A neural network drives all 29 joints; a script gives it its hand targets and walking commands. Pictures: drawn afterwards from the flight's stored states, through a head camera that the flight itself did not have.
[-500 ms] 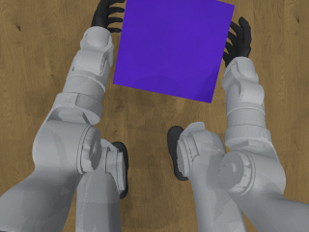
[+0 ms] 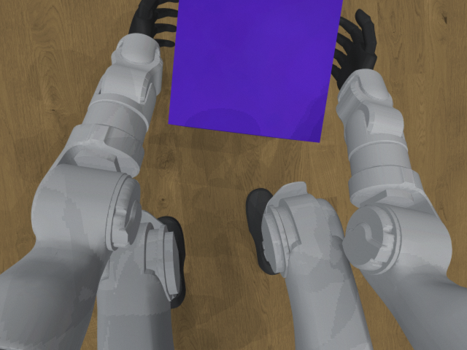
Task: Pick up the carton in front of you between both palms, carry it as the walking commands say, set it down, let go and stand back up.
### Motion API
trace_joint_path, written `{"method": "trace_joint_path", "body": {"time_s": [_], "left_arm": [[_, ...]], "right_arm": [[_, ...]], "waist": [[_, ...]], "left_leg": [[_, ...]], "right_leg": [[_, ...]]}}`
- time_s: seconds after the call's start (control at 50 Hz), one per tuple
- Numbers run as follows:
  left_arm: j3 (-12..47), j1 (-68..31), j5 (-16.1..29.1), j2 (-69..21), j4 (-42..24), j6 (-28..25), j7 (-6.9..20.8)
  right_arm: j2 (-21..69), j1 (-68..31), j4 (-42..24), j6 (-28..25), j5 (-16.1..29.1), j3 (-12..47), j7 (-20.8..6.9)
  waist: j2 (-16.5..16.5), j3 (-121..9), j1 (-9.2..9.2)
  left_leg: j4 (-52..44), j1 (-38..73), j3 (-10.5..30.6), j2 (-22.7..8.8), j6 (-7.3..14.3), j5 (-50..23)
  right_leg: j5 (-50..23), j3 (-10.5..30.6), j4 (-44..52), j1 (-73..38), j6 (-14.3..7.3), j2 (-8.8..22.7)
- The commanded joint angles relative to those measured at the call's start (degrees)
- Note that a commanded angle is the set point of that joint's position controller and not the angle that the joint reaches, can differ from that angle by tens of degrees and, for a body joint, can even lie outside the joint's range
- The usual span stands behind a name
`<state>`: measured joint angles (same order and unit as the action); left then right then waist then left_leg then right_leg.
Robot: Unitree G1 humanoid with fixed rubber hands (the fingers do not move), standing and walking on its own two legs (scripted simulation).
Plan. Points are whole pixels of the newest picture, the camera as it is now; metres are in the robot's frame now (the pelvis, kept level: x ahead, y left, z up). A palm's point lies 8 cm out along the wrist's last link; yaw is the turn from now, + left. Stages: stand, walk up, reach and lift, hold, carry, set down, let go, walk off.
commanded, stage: set down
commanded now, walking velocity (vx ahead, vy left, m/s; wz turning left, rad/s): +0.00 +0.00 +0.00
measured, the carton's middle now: (244, 75) +0.50 -0.08 -0.24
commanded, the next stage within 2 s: let go in 2.00 s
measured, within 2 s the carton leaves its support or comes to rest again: rests again in 0.30 s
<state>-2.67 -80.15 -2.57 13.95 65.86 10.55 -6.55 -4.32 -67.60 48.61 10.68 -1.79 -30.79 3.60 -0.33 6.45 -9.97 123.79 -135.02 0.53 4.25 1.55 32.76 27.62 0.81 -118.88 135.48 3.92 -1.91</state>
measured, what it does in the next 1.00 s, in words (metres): stands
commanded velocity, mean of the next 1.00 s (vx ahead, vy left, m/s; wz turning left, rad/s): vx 0.00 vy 0.00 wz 0.00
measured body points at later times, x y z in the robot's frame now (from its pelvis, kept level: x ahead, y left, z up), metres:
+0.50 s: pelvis +0.00 +0.00 +0.00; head +0.36 +0.02 +0.27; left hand +0.56 +0.06 -0.18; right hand +0.49 -0.24 -0.16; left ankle +0.10 +0.10 -0.34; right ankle +0.13 -0.13 -0.34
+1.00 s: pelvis +0.00 -0.01 -0.01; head +0.36 +0.01 +0.26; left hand +0.56 +0.12 -0.19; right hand +0.46 -0.26 -0.19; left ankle +0.10 +0.10 -0.34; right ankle +0.13 -0.13 -0.34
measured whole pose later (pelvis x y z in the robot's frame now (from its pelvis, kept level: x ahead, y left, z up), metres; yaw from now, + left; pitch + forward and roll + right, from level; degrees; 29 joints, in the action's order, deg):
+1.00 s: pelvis +0.00 -0.01 -0.01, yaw +1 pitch +38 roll -4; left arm 7.7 -78.8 10.5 25.8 62.0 3.7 -3.2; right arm -12.5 -65.8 58.9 -1.9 13.7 -17.4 6.8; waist 0.7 17.1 -8.9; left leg 127.2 -130.7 1.9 4.6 -0.1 34.1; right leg 28.7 -0.8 -122.3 131.4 2.5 -1.3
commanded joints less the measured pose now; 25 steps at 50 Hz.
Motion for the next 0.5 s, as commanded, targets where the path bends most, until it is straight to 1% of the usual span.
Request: {"method": "trace_joint_path", "body": {"time_s": [0.0,0.06,0.2,0.48], "left_arm": [[9.3,-24.7,2.3,-45.1,-7.7,-4.0,12.2],[7.8,-24.3,1.2,-43.4,-6.1,-3.8,12.3],[4.6,-22.4,-1.2,-38.9,-3.0,-3.6,12.7],[1.7,-14.9,-5.9,-32.5,1.3,-3.9,12.5]], "right_arm": [[45.0,-28.6,-0.2,-0.3,3.0,19.5,-13.2],[43.4,-28.8,1.3,-0.4,2.5,18.2,-13.2],[39.3,-27.3,4.7,-0.7,0.8,15.3,-12.9],[32.9,-23.1,9.1,-2.3,0.4,12.9,-12.5]], "waist": [[-9.2,-53.5,1.13],[-9.3,-51.1,1.81],[-8.1,-45.8,2.37],[-6.3,-39.2,4.57]], "left_leg": [[-12.2,29.0,0.3,3.1,0.7,-12.1],[-12.1,27.4,0.3,2.9,0.9,-10.9],[-11.9,24.7,0.8,2.5,1.2,-9.3],[-11.0,22.5,1.5,1.7,1.5,-11.4]], "right_leg": [[-14.5,-5.4,5.1,-28.1,-0.7,-3.6],[-13.0,-5.0,5.0,-26.9,-0.9,-3.6],[-11.1,-4.3,4.8,-24.9,-1.2,-3.6],[-12.3,-3.4,3.7,-23.3,-1.0,-3.8]]}}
